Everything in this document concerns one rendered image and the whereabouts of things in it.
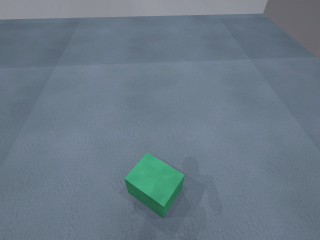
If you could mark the carton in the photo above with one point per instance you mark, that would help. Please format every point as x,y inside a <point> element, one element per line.
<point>155,184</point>

